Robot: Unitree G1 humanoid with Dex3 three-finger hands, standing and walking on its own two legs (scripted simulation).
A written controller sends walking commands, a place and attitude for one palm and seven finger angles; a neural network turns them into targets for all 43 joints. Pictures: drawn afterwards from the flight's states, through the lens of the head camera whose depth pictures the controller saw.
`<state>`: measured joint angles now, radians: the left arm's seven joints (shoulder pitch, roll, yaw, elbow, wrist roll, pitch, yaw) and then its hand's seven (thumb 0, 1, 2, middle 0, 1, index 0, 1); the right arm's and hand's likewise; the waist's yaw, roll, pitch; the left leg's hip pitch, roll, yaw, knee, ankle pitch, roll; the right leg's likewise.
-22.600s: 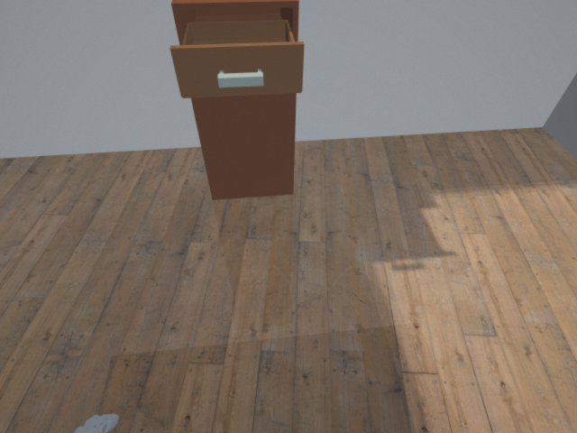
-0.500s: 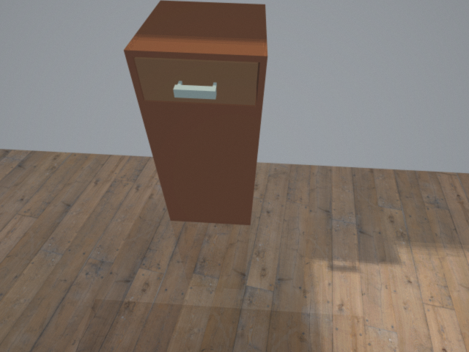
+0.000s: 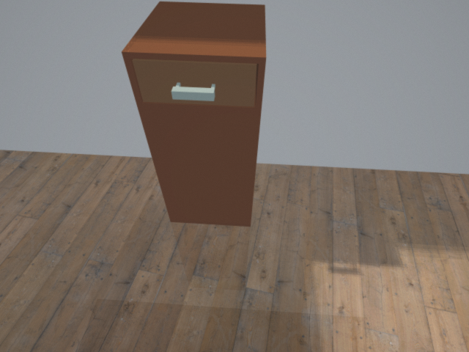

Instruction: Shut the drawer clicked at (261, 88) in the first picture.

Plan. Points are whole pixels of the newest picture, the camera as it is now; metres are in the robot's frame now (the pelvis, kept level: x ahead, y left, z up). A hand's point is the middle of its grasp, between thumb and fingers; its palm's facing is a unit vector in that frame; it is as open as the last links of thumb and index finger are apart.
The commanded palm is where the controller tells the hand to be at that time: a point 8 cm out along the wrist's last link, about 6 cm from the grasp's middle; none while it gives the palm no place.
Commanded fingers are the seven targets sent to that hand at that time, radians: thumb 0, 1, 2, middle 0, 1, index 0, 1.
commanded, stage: look to check the result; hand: left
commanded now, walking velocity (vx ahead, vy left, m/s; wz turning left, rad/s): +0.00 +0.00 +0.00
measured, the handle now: (194, 89) +0.81 +0.17 +0.02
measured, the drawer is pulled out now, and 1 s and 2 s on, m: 0.00 0.00 0.00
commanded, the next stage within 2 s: stand and wait in 0.12 s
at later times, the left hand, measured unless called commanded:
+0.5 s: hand out of the picture -0.01 +0.16 -0.17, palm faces +0.05 -0.98 -0.19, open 7.4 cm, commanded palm none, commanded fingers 0.00 0.90 0.90 -0.20 -0.30 -0.20 -0.30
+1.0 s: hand out of the picture +0.00 +0.18 -0.17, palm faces +0.04 -0.98 -0.21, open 7.4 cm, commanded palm none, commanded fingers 0.00 0.90 0.90 -0.20 -0.30 -0.20 -0.30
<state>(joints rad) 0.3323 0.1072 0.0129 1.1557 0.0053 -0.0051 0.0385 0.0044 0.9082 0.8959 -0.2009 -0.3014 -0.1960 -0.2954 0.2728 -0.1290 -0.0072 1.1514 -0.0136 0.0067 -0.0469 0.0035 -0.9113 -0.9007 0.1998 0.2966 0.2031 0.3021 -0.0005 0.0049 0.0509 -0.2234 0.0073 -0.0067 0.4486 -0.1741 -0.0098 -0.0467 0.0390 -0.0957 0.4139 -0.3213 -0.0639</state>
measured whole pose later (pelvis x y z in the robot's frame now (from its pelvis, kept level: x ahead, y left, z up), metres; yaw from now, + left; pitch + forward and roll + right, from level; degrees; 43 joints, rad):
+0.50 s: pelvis +0.00 +0.00 +0.00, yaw +0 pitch -3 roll +0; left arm 0.30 0.13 0.02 1.15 0.00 0.00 0.03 0.00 0.91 0.90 -0.20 -0.30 -0.20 -0.30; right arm 0.27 -0.14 -0.01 1.16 -0.01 0.01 -0.05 0.00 -0.91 -0.90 0.20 0.30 0.20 0.30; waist -0.01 0.01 0.07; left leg -0.21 0.01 0.00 0.44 -0.18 -0.02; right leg -0.04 0.05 -0.09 0.40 -0.32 -0.07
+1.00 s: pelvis +0.01 +0.00 +0.00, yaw +0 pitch -3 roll +0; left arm 0.27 0.16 0.02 1.14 0.01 -0.01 0.03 0.00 0.91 0.90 -0.20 -0.30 -0.20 -0.30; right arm 0.23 -0.17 -0.01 1.15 -0.01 0.00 -0.04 0.00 -0.91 -0.90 0.20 0.30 0.20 0.30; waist 0.00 0.00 0.06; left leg -0.20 0.01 0.00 0.42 -0.17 -0.02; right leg -0.02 0.05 -0.09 0.37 -0.31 -0.07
